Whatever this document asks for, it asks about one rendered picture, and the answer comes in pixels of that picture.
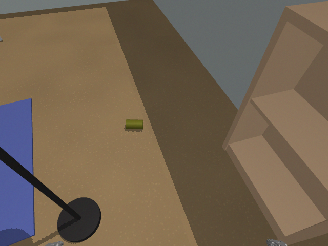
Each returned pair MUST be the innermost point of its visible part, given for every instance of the bookshelf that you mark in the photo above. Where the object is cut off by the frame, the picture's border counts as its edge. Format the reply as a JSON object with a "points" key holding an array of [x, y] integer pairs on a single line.
{"points": [[278, 140]]}

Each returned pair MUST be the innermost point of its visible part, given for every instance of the can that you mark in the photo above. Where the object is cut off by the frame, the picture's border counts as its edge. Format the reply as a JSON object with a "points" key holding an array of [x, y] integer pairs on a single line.
{"points": [[134, 124]]}

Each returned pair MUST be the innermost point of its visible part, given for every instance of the floor lamp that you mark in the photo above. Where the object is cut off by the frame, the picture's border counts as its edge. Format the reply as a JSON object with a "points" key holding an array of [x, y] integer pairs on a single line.
{"points": [[78, 220]]}

